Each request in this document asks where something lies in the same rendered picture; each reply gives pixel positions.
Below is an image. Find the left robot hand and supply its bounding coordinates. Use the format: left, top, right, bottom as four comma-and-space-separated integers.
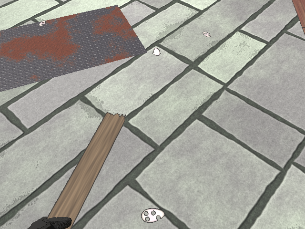
28, 217, 72, 229

